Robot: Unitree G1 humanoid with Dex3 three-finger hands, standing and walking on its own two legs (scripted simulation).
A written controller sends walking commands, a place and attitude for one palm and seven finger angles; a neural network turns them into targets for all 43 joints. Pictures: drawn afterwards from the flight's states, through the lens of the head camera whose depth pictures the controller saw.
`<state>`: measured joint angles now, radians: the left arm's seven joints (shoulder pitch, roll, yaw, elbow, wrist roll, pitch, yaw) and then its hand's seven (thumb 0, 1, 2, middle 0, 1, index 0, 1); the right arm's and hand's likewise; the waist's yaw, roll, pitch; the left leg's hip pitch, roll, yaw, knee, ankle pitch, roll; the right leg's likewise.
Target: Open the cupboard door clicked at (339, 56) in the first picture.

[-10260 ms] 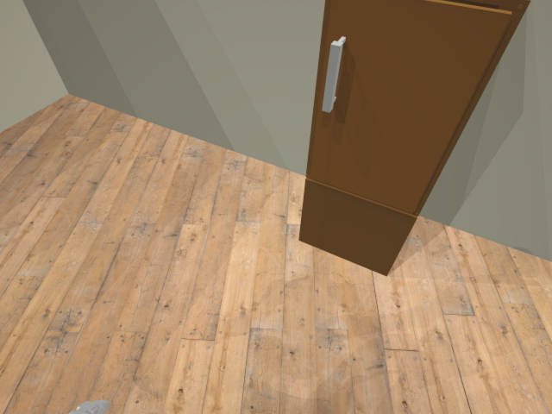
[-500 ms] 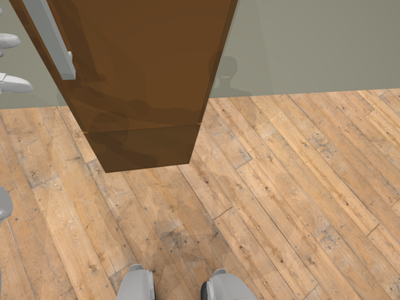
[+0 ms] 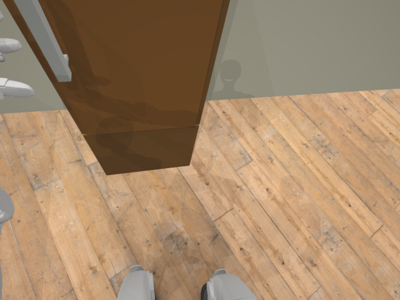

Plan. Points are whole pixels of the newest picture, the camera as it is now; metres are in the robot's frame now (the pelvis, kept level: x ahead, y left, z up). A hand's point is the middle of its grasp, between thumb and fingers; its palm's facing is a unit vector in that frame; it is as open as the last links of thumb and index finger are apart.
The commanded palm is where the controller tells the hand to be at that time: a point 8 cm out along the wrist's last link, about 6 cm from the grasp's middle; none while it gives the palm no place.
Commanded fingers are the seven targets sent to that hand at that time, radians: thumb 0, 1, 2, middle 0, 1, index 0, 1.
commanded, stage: slide the fingers in behind the handle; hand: left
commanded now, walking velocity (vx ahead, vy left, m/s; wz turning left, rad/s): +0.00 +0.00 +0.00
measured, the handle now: (48, 33) +0.59 +0.24 +0.12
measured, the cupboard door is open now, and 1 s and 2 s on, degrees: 0 0 0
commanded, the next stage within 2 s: close the thumb around the handle in 1.48 s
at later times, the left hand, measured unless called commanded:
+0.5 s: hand (30, 55) +0.53 +0.25 +0.12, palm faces +0.09 -1.00 +0.00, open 14.0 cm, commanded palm +0.52 +0.29 +0.11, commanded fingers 0.00 -0.50 0.30 -0.30 -1.20 -0.30 -1.20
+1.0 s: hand (48, 56) +0.54 +0.23 +0.11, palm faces +0.09 -1.00 +0.02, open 14.0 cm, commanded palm +0.51 +0.26 +0.11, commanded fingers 0.00 -0.50 0.30 -0.30 -1.20 -0.30 -1.20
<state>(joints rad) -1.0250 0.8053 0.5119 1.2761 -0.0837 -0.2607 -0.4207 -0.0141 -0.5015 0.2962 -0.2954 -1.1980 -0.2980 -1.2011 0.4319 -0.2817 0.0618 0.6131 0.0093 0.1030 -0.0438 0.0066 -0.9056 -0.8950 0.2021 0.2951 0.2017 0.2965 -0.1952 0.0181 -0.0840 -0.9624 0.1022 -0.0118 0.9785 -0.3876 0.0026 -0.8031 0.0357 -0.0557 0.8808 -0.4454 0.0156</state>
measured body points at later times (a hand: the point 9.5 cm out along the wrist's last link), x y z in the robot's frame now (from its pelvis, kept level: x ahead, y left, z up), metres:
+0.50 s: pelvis +0.00 -0.01 +0.00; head +0.14 +0.02 +0.43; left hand +0.52 +0.31 +0.12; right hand -0.03 -0.27 -0.10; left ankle +0.03 +0.11 -0.68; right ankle -0.02 -0.14 -0.68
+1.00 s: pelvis +0.01 +0.00 +0.00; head +0.13 +0.03 +0.43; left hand +0.52 +0.28 +0.11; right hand -0.02 -0.27 -0.10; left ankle +0.03 +0.11 -0.68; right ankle -0.02 -0.14 -0.68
